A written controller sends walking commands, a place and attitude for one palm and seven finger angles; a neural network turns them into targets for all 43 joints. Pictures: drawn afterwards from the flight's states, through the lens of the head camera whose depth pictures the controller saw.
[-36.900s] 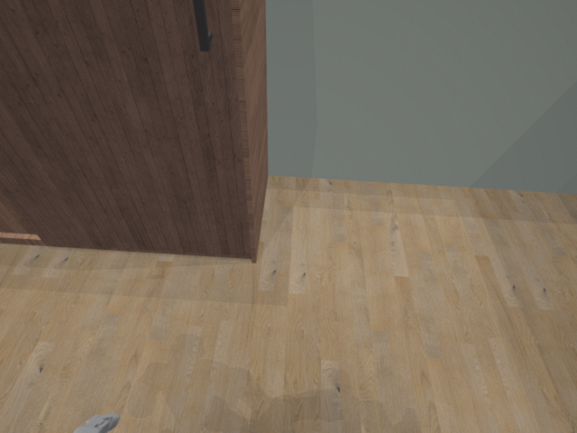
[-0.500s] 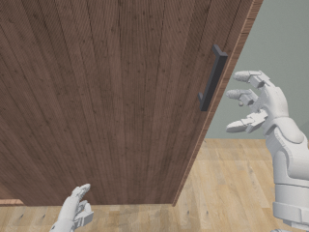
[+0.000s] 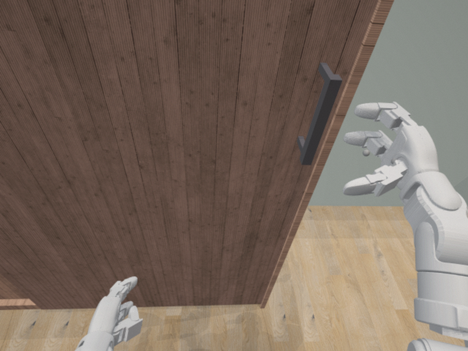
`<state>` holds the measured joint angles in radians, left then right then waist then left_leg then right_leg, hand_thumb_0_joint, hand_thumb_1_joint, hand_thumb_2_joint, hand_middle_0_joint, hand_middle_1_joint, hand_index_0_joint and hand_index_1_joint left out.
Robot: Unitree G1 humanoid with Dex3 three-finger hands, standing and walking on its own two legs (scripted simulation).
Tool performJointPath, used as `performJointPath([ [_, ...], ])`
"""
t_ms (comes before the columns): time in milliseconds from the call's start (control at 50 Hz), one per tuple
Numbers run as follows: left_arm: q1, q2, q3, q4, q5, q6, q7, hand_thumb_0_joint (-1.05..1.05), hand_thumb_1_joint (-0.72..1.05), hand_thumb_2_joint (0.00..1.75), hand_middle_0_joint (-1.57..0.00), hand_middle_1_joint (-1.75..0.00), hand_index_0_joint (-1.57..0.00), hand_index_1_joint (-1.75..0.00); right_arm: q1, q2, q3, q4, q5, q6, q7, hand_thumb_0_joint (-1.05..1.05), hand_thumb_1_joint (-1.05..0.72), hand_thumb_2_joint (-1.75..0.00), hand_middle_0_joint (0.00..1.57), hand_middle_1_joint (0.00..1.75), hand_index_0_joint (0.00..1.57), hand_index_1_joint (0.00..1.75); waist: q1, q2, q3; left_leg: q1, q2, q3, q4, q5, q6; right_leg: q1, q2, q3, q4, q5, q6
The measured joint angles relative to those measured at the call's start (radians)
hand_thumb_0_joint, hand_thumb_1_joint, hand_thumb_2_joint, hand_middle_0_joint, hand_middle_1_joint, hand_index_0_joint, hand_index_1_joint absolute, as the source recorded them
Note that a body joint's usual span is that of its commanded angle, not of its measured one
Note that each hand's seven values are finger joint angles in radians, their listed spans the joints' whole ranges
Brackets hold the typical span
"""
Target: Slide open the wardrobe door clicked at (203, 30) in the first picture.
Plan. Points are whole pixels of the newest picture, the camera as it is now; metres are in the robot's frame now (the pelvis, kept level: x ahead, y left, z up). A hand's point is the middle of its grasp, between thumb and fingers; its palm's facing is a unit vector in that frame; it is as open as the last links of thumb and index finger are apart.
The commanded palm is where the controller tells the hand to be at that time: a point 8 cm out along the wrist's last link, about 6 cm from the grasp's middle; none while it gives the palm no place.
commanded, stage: move the hooked fingers beside the handle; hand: right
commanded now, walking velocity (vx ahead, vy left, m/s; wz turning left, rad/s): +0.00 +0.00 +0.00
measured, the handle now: (314, 117) +0.44 -0.10 +0.22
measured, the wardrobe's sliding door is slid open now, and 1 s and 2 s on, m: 0.00 0.00 0.00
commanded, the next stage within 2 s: feel for the door with the fingertips in 0.52 s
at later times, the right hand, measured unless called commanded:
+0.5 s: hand (371, 151) +0.35 -0.17 +0.23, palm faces -0.04 +1.00 -0.06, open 14.0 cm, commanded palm +0.33 -0.22 +0.22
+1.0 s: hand (338, 149) +0.36 -0.12 +0.22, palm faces -0.07 +1.00 -0.04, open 14.0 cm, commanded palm +0.34 -0.18 +0.22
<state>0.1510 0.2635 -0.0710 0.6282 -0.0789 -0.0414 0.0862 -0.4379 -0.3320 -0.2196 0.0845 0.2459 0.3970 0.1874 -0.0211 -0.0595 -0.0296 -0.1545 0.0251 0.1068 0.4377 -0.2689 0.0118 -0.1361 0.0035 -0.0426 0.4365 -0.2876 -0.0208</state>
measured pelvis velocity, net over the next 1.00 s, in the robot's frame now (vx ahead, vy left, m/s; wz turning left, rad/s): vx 0.00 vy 0.01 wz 0.01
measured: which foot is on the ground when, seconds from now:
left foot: down 0.00-1.00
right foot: down 0.00-1.00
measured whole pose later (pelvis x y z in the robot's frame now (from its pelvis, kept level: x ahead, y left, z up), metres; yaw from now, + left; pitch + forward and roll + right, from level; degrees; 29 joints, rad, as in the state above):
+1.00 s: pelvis +0.00 +0.01 +0.00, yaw +0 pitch -1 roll +0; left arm 0.15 0.26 -0.07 0.62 -0.07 -0.02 0.07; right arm -0.43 -0.26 -0.17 0.03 0.24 0.42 0.13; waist -0.01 -0.07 -0.04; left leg -0.16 0.02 0.10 0.45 -0.28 0.02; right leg -0.13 0.00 -0.05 0.43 -0.29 -0.01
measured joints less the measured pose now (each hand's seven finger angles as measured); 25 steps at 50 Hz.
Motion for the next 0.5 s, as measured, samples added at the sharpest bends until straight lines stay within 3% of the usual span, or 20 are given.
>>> performJointPath([
  [120, 0.009, -0.003, 0.001, -0.005, 0.002, 0.003, -0.011, 0.02, 0.90, 0.90, -0.20, -0.30, -0.20, -0.30, -0.001, 0.011, -0.010, -0.020, 0.008, -0.012, 0.003, -0.02, 0.50, -0.30, 0.30, 1.20, 0.30, 1.20, 0.006, -0.005, -0.013, 0.000, -0.001, -0.007, -0.005, 0.002, 0.000, 0.007, -0.001, -0.007, -0.012, 0.003, 0.001],
  [220, 0.014, -0.003, 0.001, -0.016, -0.002, 0.022, -0.019, 0.02, 0.90, 0.90, -0.20, -0.30, -0.20, -0.30, 0.054, 0.003, -0.027, -0.043, 0.011, 0.012, 0.007, -0.02, 0.50, -0.30, 0.30, 1.20, 0.30, 1.20, 0.012, -0.010, -0.025, -0.003, -0.006, -0.014, -0.002, -0.001, 0.001, 0.006, -0.005, -0.013, -0.010, -0.001, 0.002],
  [320, 0.015, 0.003, 0.004, -0.015, -0.001, 0.014, -0.009, 0.02, 0.90, 0.90, -0.20, -0.30, -0.20, -0.30, 0.077, -0.006, -0.032, -0.055, 0.009, 0.010, 0.005, -0.02, 0.50, -0.30, 0.30, 1.20, 0.30, 1.20, 0.005, -0.007, -0.011, 0.000, -0.007, -0.007, 0.002, -0.003, 0.004, 0.006, -0.007, -0.007, -0.002, -0.003, 0.004],
  [500, 0.006, 0.010, 0.004, 0.009, -0.006, -0.004, 0.001, 0.02, 0.90, 0.90, -0.20, -0.30, -0.20, -0.30, 0.009, -0.009, -0.017, -0.010, 0.016, -0.007, 0.025, -0.02, 0.50, -0.30, 0.30, 1.20, 0.30, 1.20, -0.005, -0.007, -0.011, 0.005, -0.004, 0.007, 0.001, -0.002, 0.006, 0.002, -0.004, 0.008, 0.000, 0.002, 0.007],
])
